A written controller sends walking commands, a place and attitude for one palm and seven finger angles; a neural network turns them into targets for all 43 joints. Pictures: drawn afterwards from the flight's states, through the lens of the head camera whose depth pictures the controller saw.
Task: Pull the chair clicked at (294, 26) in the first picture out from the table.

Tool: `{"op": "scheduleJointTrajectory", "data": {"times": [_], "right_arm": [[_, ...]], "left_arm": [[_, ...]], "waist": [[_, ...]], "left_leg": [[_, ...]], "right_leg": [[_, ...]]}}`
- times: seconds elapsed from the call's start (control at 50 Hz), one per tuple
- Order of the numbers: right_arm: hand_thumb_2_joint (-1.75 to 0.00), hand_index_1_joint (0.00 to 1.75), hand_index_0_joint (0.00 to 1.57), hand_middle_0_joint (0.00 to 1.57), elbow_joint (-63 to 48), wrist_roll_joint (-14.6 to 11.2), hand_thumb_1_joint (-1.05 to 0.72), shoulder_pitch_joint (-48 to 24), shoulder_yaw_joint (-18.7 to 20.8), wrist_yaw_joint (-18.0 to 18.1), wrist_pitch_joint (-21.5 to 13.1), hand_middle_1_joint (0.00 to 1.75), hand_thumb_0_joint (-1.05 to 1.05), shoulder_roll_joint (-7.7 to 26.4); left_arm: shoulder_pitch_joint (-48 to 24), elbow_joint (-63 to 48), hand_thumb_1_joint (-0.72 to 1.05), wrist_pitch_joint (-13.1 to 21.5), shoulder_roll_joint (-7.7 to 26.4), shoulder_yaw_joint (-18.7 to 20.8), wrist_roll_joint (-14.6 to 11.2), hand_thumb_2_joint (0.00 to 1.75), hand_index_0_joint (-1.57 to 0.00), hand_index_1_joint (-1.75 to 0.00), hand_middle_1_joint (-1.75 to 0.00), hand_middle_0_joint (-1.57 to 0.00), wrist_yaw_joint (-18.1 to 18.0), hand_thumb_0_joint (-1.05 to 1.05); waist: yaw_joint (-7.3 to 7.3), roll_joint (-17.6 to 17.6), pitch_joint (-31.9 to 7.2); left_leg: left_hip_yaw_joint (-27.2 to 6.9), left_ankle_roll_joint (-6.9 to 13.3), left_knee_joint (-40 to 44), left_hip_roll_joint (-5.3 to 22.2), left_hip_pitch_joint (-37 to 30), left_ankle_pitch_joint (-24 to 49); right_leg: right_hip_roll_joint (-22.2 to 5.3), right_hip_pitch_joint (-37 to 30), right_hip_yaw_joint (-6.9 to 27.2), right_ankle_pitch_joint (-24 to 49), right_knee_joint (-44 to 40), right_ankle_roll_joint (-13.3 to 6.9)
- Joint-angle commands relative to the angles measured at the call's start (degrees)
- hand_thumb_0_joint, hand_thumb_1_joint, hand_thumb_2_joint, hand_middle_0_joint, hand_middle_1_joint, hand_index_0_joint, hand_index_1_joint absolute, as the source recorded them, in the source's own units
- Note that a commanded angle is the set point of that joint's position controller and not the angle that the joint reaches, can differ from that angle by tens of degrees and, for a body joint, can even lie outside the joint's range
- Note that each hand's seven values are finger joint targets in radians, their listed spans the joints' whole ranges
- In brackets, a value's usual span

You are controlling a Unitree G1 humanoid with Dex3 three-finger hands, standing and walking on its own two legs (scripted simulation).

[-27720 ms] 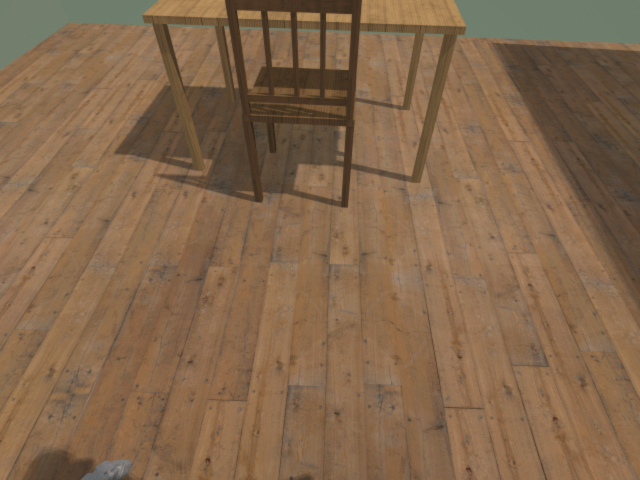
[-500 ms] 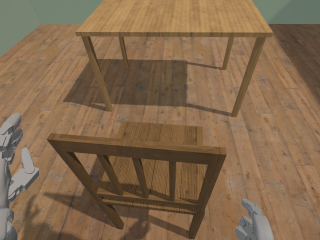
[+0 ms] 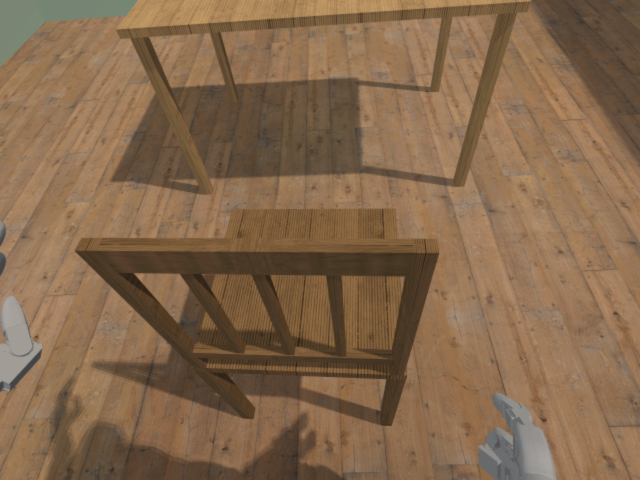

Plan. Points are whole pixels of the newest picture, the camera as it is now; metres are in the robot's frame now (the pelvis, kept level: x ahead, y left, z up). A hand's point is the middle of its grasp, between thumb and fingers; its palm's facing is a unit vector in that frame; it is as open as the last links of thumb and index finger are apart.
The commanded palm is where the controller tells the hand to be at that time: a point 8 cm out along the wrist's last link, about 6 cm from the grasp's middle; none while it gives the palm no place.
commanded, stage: step back with the hand held close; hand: left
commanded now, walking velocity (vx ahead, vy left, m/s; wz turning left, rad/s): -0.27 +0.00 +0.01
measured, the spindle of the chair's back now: (277, 317) +0.35 +0.11 -0.08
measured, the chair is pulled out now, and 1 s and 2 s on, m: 0.73 0.73 0.73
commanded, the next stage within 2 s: stop stepping back and stand still in 1.18 s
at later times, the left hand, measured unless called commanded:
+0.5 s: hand (9, 375) +0.18 +0.27 +0.17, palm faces +0.43 -0.73 -0.54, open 7.4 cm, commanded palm +0.11 +0.30 +0.19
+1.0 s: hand out of the picture +0.14 +0.24 +0.18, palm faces +0.39 -0.73 -0.56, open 7.4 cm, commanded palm +0.07 +0.29 +0.19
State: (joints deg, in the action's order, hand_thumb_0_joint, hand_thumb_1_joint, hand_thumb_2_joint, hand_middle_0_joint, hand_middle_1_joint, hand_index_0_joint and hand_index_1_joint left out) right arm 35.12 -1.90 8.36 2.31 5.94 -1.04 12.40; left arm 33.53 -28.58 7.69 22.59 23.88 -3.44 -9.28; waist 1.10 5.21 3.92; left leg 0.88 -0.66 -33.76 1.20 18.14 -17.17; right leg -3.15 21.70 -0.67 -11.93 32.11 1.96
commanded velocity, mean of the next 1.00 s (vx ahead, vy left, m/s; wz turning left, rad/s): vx -0.37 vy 0.00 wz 0.00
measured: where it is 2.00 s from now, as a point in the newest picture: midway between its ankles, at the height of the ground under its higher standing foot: outside the picture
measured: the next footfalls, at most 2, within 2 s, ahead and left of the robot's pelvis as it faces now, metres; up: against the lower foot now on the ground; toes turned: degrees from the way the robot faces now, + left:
right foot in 0.98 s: -0.01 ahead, -0.15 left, +0.00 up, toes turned -3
left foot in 1.18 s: -0.05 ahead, +0.11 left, +0.00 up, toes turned +0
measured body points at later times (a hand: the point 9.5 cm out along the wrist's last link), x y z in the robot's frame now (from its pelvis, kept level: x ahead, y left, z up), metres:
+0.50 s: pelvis -0.03 +0.00 -0.01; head +0.02 +0.00 +0.44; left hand +0.15 +0.30 +0.20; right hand +0.15 -0.23 -0.10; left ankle +0.01 +0.13 -0.73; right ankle +0.05 -0.14 -0.73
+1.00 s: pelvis -0.07 -0.01 +0.00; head -0.01 +0.00 +0.44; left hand +0.11 +0.28 +0.21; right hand +0.11 -0.23 -0.10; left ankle -0.03 +0.12 -0.73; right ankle -0.05 -0.15 -0.73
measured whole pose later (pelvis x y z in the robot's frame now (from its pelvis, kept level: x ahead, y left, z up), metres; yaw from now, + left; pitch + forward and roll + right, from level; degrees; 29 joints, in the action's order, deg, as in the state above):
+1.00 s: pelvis -0.07 -0.01 +0.00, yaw +0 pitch +2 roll -2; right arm 37.3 0.6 9.3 1.8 3.2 -9.3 8.6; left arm 33.6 -35.6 14.8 26.3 28.6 -2.5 -8.2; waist 1.3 1.3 5.2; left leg -1.4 -1.6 -36.8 3.7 23.6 -15.2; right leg -0.6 18.5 -2.9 -12.8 30.0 0.2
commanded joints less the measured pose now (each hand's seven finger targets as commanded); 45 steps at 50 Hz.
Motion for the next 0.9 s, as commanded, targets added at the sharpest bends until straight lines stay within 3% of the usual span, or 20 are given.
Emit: {"op": "scheduleJointTrajectory", "data": {"times": [0.0,0.1,0.26,0.32,0.4,0.5,0.54,0.56,0.6,0.62,0.64,0.68,0.72,0.74,0.76,0.78,0.8,0.82,0.84,0.88], "right_arm": [[-0.90,0.30,0.20,0.20,-9.3,-0.1,-0.90,-4.9,1.3,0.5,-3.6,0.30,0.00,5.4],[-0.90,0.30,0.20,0.20,-9.8,0.2,-0.90,-5.0,0.5,1.0,-5.0,0.30,0.00,6.0],[-0.90,0.30,0.20,0.20,-8.6,0.5,-0.90,-2.8,1.2,0.5,-6.3,0.30,0.00,6.0],[-0.90,0.30,0.20,0.20,-8.7,0.9,-0.90,-2.4,1.0,0.1,-6.6,0.30,0.00,5.7],[-0.90,0.30,0.20,0.20,-9.0,0.9,-0.90,-3.5,1.2,0.3,-6.9,0.30,0.00,6.0],[-0.90,0.30,0.20,0.20,-8.3,1.3,-0.90,-3.5,1.6,0.1,-8.0,0.30,0.00,5.4],[-0.90,0.30,0.20,0.20,-7.8,1.4,-0.90,-2.8,1.8,-0.1,-8.3,0.30,0.00,5.2],[-0.90,0.30,0.20,0.20,-7.1,1.2,-0.90,-2.4,2.3,-0.1,-8.2,0.30,0.00,5.0],[-0.90,0.30,0.20,0.20,-6.2,1.5,-0.90,-0.7,2.9,-0.6,-7.8,0.30,0.00,4.2],[-0.90,0.30,0.20,0.20,-6.1,1.5,-0.90,-1.0,3.0,-0.8,-7.3,0.30,0.00,3.5],[-0.90,0.30,0.20,0.20,-6.2,1.6,-0.90,-1.8,3.0,-1.0,-6.7,0.30,0.00,3.4],[-0.90,0.30,0.20,0.20,-6.5,1.1,-0.90,-3.4,1.8,-1.0,-5.8,0.30,0.00,2.4],[-0.90,0.30,0.20,0.20,-6.5,0.8,-0.90,-3.3,1.8,-0.5,-5.4,0.30,0.00,3.7],[-0.90,0.30,0.20,0.20,-7.0,1.0,-0.90,-3.9,2.6,-0.2,-5.8,0.30,0.00,5.6],[-0.90,0.30,0.20,0.20,-6.6,1.3,-0.90,-4.7,3.1,0.0,-6.4,0.30,0.00,5.4],[-0.90,0.30,0.20,0.20,-6.4,2.3,-0.90,-3.7,2.3,-0.1,-7.6,0.30,0.00,3.8],[-0.90,0.30,0.20,0.20,-5.5,2.9,-0.90,-2.7,2.9,-0.2,-8.1,0.30,0.00,4.6],[-0.90,0.30,0.20,0.20,-4.4,2.9,-0.90,-1.9,3.1,-1.0,-8.9,0.30,0.00,4.7],[-0.90,0.30,0.20,0.20,-4.3,2.5,-0.90,-1.3,3.7,-1.6,-9.6,0.30,0.00,5.2],[-0.90,0.30,0.20,0.20,-4.8,2.1,-0.90,-1.4,3.1,-2.5,-11.2,0.30,0.00,4.7]], "left_arm": [[-0.6,-10.2,0.90,2.9,11.1,8.2,0.0,0.90,-0.20,-0.30,-0.30,-0.20,-2.0,0.00],[-1.5,-13.6,0.90,4.4,11.8,9.0,0.6,0.90,-0.20,-0.30,-0.30,-0.20,-2.7,0.00],[-1.6,-11.5,0.90,5.2,11.7,9.0,0.6,0.90,-0.20,-0.30,-0.30,-0.20,-2.5,0.00],[-1.9,-12.5,0.90,6.0,11.2,8.9,0.7,0.90,-0.20,-0.30,-0.30,-0.20,-2.4,0.00],[-0.9,-14.9,0.90,7.2,11.5,9.8,1.0,0.90,-0.20,-0.30,-0.30,-0.20,-2.6,0.00],[-0.9,-16.1,0.90,8.4,11.7,10.8,0.6,0.90,-0.20,-0.30,-0.30,-0.20,-2.0,0.00],[-1.4,-15.4,0.90,8.8,11.5,10.7,0.5,0.90,-0.20,-0.30,-0.30,-0.20,-1.7,0.00],[-1.3,-14.6,0.90,8.7,12.4,11.5,0.5,0.90,-0.20,-0.30,-0.30,-0.20,-1.7,0.00],[-1.8,-13.5,0.90,8.5,13.0,11.2,0.5,0.90,-0.20,-0.30,-0.30,-0.20,-1.7,0.00],[-2.0,-12.6,0.90,7.9,12.9,10.9,0.4,0.90,-0.20,-0.30,-0.30,-0.20,-2.0,0.00],[-1.6,-12.8,0.90,7.6,13.2,11.5,1.0,0.90,-0.20,-0.30,-0.30,-0.20,-2.1,0.00],[0.4,-11.8,0.90,7.0,11.9,11.6,1.0,0.90,-0.20,-0.30,-0.30,-0.20,-2.1,0.00],[1.6,-14.0,0.90,8.2,12.5,12.3,0.9,0.90,-0.20,-0.30,-0.30,-0.20,-1.9,0.00],[1.8,-16.9,0.90,9.4,13.0,13.0,1.0,0.90,-0.20,-0.30,-0.30,-0.20,-2.0,0.00],[2.2,-16.9,0.90,9.7,14.2,13.9,0.7,0.90,-0.20,-0.30,-0.30,-0.20,-2.4,0.00],[1.1,-17.6,0.90,9.9,13.6,13.5,0.4,0.90,-0.20,-0.30,-0.30,-0.20,-2.3,0.00],[-1.5,-19.9,0.90,9.9,12.9,12.4,0.4,0.90,-0.20,-0.30,-0.30,-0.20,-2.3,0.00],[-2.8,-19.7,0.90,10.2,11.4,10.7,0.7,0.90,-0.20,-0.30,-0.30,-0.20,-1.7,0.00],[-2.6,-20.2,0.90,10.5,11.5,10.7,1.0,0.90,-0.20,-0.30,-0.30,-0.20,-1.5,0.00],[0.1,-19.1,0.90,10.4,10.9,9.8,0.4,0.90,-0.20,-0.30,-0.30,-0.20,-0.7,0.00]], "waist": [[0.07,-7.4,-9.3],[0.57,2.0,-8.7],[0.07,-4.2,-7.2],[0.10,-5.1,-8.3],[0.36,2.5,-9.4],[0.58,5.3,-11.1],[0.45,1.1,-11.4],[0.21,-3.2,-11.9],[-0.55,-13.9,-13.0],[-0.30,-17.2,-13.7],[-0.13,-17.4,-14.1],[-0.55,-15.9,-13.2],[-0.89,-9.8,-12.3],[-0.57,1.1,-11.6],[-1.57,11.1,-11.6],[-1.72,13.3,-12.5],[-2.32,11.5,-9.9],[-1.28,10.1,-11.2],[-0.60,10.5,-12.1],[0.48,9.9,-12.6]], "left_leg": [[-4.6,2.6,4.2,3.7,0.1,-3.4],[-8.3,4.1,12.2,7.7,7.0,-7.6],[-5.0,2.4,4.8,3.8,6.3,-10.0],[-5.3,2.4,4.5,3.8,5.4,-8.1],[-8.8,3.7,10.6,7.9,8.1,-3.9],[-9.0,4.7,9.4,10.9,9.7,6.4],[-7.2,3.7,4.5,8.5,10.1,3.1],[-5.6,2.6,0.4,5.5,8.1,0.4],[-1.8,0.1,-11.1,-0.8,5.4,-9.1],[-1.5,-0.2,-18.0,-2.1,4.6,-10.5],[-3.2,0.1,-20.0,-1.5,4.9,-11.5],[-5.4,0.7,-11.1,0.3,4.7,-10.9],[-5.8,2.5,7.6,2.5,-0.1,-1.8],[-15.1,6.2,13.3,10.9,-0.8,7.9],[-19.6,9.6,16.6,18.6,0.1,14.5],[-20.6,11.5,16.4,20.4,3.8,16.4],[-17.5,11.9,12.1,19.7,1.8,32.2],[-13.2,10.8,7.8,17.0,-4.3,42.0],[-10.0,8.7,5.8,15.1,-8.4,45.8],[-10.8,6.2,4.1,13.7,-10.7,42.2]], "right_leg": [[-6.2,-1.4,6.4,-2.6,-7.6,-4.1],[-1.6,-5.8,1.6,-4.9,-1.4,-1.6],[-5.4,-2.2,7.7,-5.1,-8.8,-4.6],[-5.8,-1.6,6.9,-4.3,-8.3,-4.9],[-1.7,-5.4,2.1,-0.1,-1.0,-2.7],[-0.8,-7.9,0.7,3.2,6.5,-2.2],[-2.9,-7.5,3.2,7.0,3.5,-3.8],[-5.4,-6.0,7.2,10.9,-1.2,-5.3],[-14.0,-2.1,16.2,8.8,-11.6,-9.7],[-17.4,-1.6,17.5,4.6,-14.4,-11.8],[-18.2,-3.2,16.4,8.1,-13.6,-13.2],[-15.6,-5.6,11.0,15.0,-7.8,-11.4],[-9.1,-3.2,5.2,10.6,-0.8,-6.1],[-2.3,1.0,1.4,4.0,7.3,-2.5],[1.8,4.5,-0.1,-13.3,19.4,-0.1],[3.0,4.7,3.8,-19.5,31.1,-0.5],[2.9,7.5,5.2,-19.0,31.8,-0.8],[2.6,7.9,4.6,-17.6,26.2,-0.9],[1.9,6.5,3.1,-15.0,18.6,-1.6],[0.6,0.4,0.5,-6.8,3.0,-3.3]]}}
